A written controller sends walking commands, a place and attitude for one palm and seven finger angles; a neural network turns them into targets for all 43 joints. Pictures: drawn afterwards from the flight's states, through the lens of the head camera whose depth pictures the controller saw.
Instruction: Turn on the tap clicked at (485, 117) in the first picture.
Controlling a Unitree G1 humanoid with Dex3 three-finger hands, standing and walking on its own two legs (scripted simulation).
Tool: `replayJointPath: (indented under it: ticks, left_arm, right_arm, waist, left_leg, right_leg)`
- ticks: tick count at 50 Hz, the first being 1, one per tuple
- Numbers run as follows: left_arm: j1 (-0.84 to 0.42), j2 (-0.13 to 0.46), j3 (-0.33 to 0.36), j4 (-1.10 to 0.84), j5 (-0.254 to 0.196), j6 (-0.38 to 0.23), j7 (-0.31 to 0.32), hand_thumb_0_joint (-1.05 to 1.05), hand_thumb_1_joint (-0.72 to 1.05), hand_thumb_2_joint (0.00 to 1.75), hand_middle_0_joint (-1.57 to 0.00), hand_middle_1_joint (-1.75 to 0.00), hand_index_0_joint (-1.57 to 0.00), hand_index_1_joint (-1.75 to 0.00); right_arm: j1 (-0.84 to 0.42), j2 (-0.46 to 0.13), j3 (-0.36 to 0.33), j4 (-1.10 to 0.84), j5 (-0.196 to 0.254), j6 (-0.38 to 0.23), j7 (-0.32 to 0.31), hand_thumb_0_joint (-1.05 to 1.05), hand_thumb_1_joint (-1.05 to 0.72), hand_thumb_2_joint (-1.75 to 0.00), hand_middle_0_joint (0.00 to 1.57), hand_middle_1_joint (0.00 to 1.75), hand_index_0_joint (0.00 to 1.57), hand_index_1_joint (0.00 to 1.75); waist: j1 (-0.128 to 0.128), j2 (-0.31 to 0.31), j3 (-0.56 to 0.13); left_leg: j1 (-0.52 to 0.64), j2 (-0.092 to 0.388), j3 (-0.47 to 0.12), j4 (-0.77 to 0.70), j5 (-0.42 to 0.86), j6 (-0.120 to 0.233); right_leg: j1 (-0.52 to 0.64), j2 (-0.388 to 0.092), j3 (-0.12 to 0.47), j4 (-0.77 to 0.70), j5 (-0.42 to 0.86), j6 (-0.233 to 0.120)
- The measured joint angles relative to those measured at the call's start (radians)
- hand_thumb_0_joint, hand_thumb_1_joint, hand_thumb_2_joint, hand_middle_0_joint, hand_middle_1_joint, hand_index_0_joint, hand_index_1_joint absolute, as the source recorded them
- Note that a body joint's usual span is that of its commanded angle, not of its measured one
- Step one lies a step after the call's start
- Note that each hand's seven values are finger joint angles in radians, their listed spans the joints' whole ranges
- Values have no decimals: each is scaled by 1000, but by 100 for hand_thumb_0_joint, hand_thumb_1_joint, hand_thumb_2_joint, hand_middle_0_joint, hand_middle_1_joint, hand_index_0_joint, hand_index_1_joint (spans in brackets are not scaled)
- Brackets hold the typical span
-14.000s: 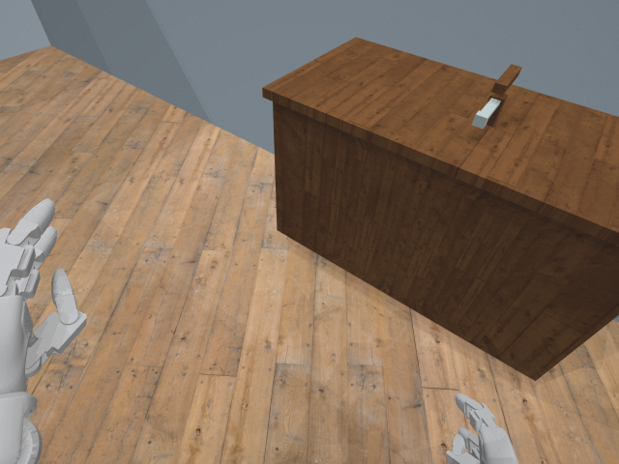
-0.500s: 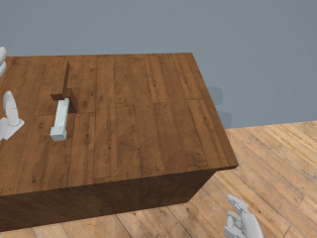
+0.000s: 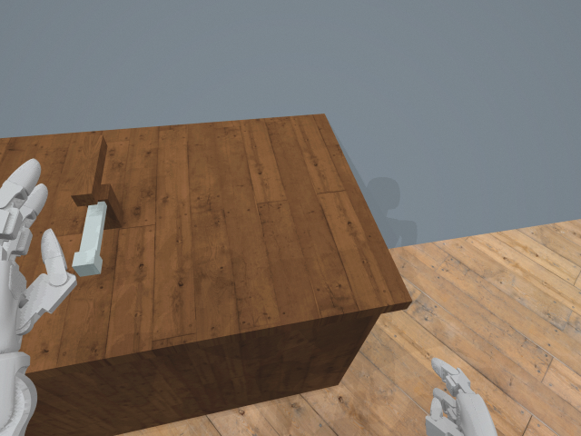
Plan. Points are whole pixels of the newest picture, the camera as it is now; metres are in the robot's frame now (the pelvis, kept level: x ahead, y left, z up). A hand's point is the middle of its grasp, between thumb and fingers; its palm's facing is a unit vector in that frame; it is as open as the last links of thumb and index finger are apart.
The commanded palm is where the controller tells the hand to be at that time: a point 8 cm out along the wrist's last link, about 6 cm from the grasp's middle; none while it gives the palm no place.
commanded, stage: come to a stop and stand still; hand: left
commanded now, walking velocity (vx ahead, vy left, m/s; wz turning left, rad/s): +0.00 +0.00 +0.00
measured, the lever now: (87, 263) +0.31 +0.33 +0.02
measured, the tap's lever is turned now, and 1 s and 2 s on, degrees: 0 0 0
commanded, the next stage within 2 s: look again from close up in 0.56 s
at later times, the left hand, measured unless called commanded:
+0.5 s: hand (61, 271) +0.23 +0.26 +0.16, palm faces +0.37 -0.86 -0.36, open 7.4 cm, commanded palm +0.17 +0.30 +0.17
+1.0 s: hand (58, 268) +0.23 +0.27 +0.16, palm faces +0.37 -0.86 -0.35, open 7.4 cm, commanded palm +0.17 +0.30 +0.17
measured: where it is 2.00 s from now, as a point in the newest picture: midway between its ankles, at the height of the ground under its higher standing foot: outside the picture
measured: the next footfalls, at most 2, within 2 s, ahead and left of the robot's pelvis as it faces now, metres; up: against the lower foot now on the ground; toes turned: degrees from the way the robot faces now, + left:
none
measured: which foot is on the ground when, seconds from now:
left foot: down 0.00-1.00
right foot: down 0.00-1.00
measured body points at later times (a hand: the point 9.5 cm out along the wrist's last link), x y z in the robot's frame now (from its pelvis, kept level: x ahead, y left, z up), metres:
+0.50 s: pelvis +0.01 +0.02 +0.00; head +0.04 +0.04 +0.45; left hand +0.20 +0.31 +0.18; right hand +0.19 -0.21 -0.07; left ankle -0.01 +0.09 -0.74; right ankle +0.04 -0.12 -0.74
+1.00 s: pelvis +0.01 +0.02 +0.00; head +0.04 +0.05 +0.45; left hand +0.21 +0.31 +0.18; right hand +0.19 -0.20 -0.07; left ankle -0.01 +0.09 -0.74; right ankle +0.04 -0.12 -0.74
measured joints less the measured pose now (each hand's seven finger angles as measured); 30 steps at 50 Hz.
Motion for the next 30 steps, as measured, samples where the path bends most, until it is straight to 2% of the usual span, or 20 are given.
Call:
replayJointPath:
  ticks: [8,20,30]
  left_arm:
    - [24,28,8,-18,1,18,-6,1,89,90,-21,-30,-21,-30]
    - [37,30,13,-63,3,34,-4,1,89,90,-21,-30,-21,-30]
    - [44,35,15,-68,2,43,-4,1,89,90,-21,-30,-21,-30]
  right_arm:
    - [-21,20,9,-20,-2,12,4,1,-90,-90,20,30,20,30]
    - [-18,31,15,-17,-3,31,6,1,-90,-90,20,30,20,30]
    - [-22,34,16,-23,-1,44,3,1,-90,-90,20,30,20,30]
  waist:
    - [-15,-5,16]
    - [-7,-9,28]
    - [-10,-12,23]
  left_leg:
    - [7,2,4,-8,0,1]
    - [18,-10,7,-12,-6,13]
    - [21,-18,7,-13,-9,22]
  right_leg:
    - [9,2,4,-16,6,2]
    - [20,-9,8,-19,1,16]
    - [25,-17,9,-21,-2,25]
